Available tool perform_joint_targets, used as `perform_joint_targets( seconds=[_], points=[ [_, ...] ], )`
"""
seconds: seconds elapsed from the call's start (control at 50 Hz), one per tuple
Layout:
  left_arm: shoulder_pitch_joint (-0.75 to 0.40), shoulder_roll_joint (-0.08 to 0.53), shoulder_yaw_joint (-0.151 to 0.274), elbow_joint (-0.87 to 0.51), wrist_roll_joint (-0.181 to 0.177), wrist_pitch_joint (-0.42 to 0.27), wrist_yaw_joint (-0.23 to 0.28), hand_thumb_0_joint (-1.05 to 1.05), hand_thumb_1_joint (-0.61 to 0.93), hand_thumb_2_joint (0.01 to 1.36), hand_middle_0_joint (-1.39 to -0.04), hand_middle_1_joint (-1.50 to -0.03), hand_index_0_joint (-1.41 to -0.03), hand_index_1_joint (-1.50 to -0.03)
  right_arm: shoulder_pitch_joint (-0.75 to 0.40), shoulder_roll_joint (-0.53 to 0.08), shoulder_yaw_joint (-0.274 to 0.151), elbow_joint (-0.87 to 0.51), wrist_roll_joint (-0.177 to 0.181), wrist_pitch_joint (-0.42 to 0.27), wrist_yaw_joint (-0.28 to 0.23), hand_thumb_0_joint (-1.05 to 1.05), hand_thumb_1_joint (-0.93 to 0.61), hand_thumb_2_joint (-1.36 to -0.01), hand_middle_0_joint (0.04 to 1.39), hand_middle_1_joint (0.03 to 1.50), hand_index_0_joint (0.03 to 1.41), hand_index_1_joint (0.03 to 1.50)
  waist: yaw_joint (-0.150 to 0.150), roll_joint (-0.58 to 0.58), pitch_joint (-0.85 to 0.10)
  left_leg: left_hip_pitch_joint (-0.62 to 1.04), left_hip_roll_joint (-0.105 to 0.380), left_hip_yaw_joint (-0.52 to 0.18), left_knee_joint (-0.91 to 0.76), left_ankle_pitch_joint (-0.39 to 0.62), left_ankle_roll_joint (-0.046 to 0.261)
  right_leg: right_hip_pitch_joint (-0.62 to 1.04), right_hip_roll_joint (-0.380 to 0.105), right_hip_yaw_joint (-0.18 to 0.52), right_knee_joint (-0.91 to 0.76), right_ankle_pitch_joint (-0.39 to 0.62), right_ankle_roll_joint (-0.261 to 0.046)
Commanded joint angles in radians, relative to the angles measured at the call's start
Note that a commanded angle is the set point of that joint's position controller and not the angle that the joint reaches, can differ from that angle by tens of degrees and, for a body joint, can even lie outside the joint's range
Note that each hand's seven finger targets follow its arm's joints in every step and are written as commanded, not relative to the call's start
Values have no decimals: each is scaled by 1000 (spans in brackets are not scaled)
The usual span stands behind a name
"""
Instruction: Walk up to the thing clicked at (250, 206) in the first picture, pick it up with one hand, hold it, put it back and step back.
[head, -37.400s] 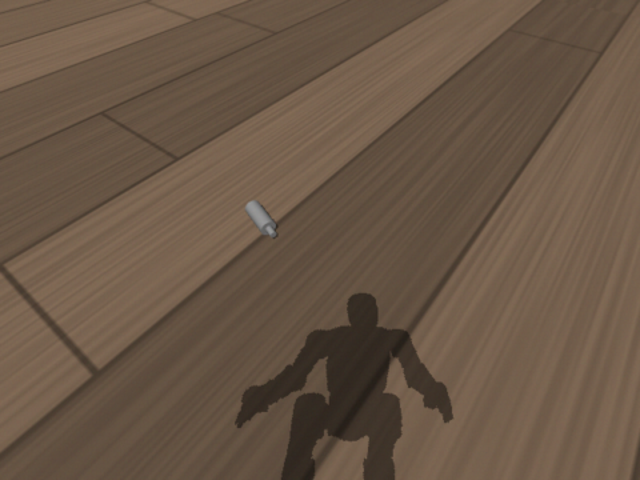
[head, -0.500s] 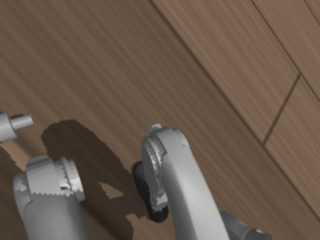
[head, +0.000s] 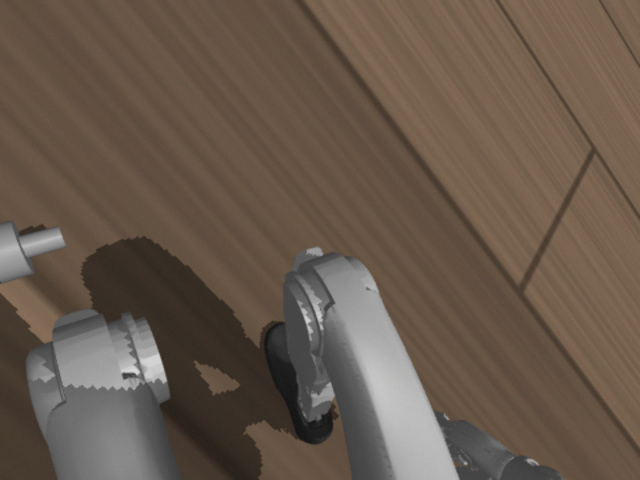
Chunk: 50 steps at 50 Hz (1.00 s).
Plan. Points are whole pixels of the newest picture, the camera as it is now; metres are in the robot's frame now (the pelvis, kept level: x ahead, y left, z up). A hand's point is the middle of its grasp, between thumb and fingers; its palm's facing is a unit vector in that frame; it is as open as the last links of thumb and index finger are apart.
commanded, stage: settle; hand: left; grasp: from above
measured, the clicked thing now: out of the picture +0.40 +0.29 -0.27
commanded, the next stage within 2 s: lift in 0.72 s
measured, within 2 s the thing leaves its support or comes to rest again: leaves its support in 0.14 s
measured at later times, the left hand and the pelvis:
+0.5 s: hand out of the picture +0.37 +0.33 -0.16, palm faces -0.42 -0.15 -0.89, open 9.8 cm; pelvis +0.00 -0.01 +0.02, yaw +4 degrees
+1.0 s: hand out of the picture +0.38 +0.33 -0.10, palm faces -0.41 -0.16 -0.90, open 9.8 cm; pelvis +0.00 -0.02 +0.06, yaw +7 degrees
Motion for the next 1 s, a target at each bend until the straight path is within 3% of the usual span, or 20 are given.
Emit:
perform_joint_targets(
  seconds=[0.0,0.1,0.2,0.24,0.28,0.32,0.38,0.4,0.42,0.44,0.48,0.5,0.54,0.6,0.64,0.7,0.72,0.78,0.86,0.98],
  points=[
    [-235,213,24,-117,-22,13,14,0,582,625,-941,-678,-971,-651,169,-332,-98,8,21,-9,3,0,-906,-901,200,300,200,300,-41,489,-595,466,38,108,-303,201,-1,296,7,-136,-160,223,-85],
    [-224,240,98,-266,-32,18,-5,0,619,640,-967,-685,-995,-659,182,-334,-143,14,34,-4,11,0,-906,-902,200,300,199,300,15,639,-734,595,36,96,-343,265,-23,254,-3,-145,-111,247,-95],
    [-160,118,33,-365,-58,36,-61,0,623,615,-974,-666,-1002,-639,163,-298,-179,-1,69,23,11,0,-904,-902,200,300,199,300,55,645,-777,572,26,134,-378,250,-17,235,4,-122,-139,234,-107],
    [-163,121,48,-434,-69,43,-84,0,664,625,-999,-668,-1029,-641,178,-297,-206,6,86,40,5,0,-901,-901,200,300,199,300,81,651,-807,574,26,133,-400,248,-16,208,0,-115,-148,225,-109],
    [-143,50,5,-386,-83,57,-116,0,669,605,-1008,-659,-1038,-632,189,-283,-215,19,99,55,2,0,-904,-902,200,300,199,300,63,572,-756,520,25,143,-395,210,-6,189,1,-103,-168,205,-112],
    [-164,-16,-36,-441,-93,64,-144,0,654,573,-993,-653,-1026,-622,189,-267,-223,-3,116,70,-10,0,-905,-902,200,300,199,300,75,526,-791,504,20,150,-413,198,3,195,-1,-91,-198,196,-113],
    [-166,-46,-63,-418,-94,69,-191,0,622,570,-993,-621,-1017,-601,227,-253,-230,8,123,88,-28,0,-908,-904,199,300,199,300,66,429,-730,431,12,166,-408,156,22,203,-2,-69,-239,155,-107],
    [-148,57,22,-409,-89,71,-190,0,613,581,-984,-640,-1009,-617,255,-270,-247,20,120,97,-40,0,-908,-904,200,300,199,300,73,378,-769,423,11,172,-393,176,29,253,-2,-61,-249,174,-103],
    [-199,-36,-54,-453,-95,66,-213,0,616,603,-985,-648,-1010,-627,230,-245,-235,-15,127,99,-44,0,-906,-904,200,300,199,300,69,379,-783,422,4,180,-401,184,28,256,-6,-56,-252,179,-104],
    [-214,-65,-62,-446,-110,60,-226,0,598,589,-970,-657,-997,-632,226,-235,-235,-15,128,102,-51,0,-909,-904,199,300,199,300,63,356,-782,428,3,176,-404,176,29,256,-9,-57,-258,172,-103],
    [-220,-5,-49,-449,-101,51,-243,0,568,606,-968,-646,-984,-633,229,-235,-240,-11,138,113,-71,0,-913,-906,199,300,199,300,83,338,-768,431,3,173,-415,138,32,245,-10,-49,-267,125,-105],
    [-228,52,-13,-445,-88,45,-244,0,552,610,-952,-651,-970,-638,237,-241,-240,-11,136,119,-80,0,-912,-906,199,300,199,300,78,324,-770,407,-1,182,-406,135,36,275,-11,-40,-272,115,-104],
    [-236,16,-35,-457,-88,30,-257,0,567,646,-972,-664,-986,-655,228,-212,-235,-19,139,131,-96,0,-911,-906,199,300,199,300,92,326,-801,407,-7,198,-412,125,33,297,-11,-27,-280,90,-108],
    [-221,58,-6,-476,-72,19,-256,0,573,586,-960,-636,-983,-616,219,-206,-236,-21,141,149,-121,0,-908,-904,200,300,199,300,117,343,-800,435,-14,215,-434,115,31,281,-21,-24,-295,72,-109],
    [-254,92,10,-550,-58,11,-258,0,561,647,-969,-633,-978,-628,214,-200,-245,-29,145,163,-138,0,-907,-904,200,300,199,300,135,396,-880,484,-11,226,-439,140,28,293,-23,-16,-292,95,-114],
    [-227,83,11,-591,-55,14,-257,0,619,657,-1030,-594,-1032,-596,215,-182,-256,-34,150,184,-155,0,-905,-904,200,300,199,300,153,410,-933,505,-7,244,-446,169,27,341,-24,12,-310,111,-120],
    [-218,95,29,-603,-59,17,-255,0,638,668,-1043,-585,-1043,-589,221,-186,-258,-31,154,191,-163,0,-903,-902,200,300,199,300,161,406,-944,510,-10,250,-454,183,28,348,-27,9,-318,131,-117],
    [-202,63,9,-632,-71,37,-264,0,686,757,-1073,-618,-1067,-627,237,-184,-268,-33,159,207,-178,0,-897,-899,200,300,200,300,154,392,-961,543,-5,250,-471,225,30,363,-31,-2,-332,192,-115],
    [-166,5,-31,-560,-90,61,-301,0,780,709,-1153,-584,-1155,-585,250,-175,-271,-27,166,224,-195,0,-908,-903,200,300,200,300,141,339,-881,517,-6,243,-498,205,34,350,-29,-10,-353,172,-115],
    [-137,9,-29,-681,-157,82,-393,0,750,737,-1138,-597,-1134,-604,258,-176,-288,-52,195,242,-212,0,-910,-904,200,300,200,300,185,357,-951,594,-9,231,-571,188,30,399,-38,-7,-385,154,-118]
  ],
)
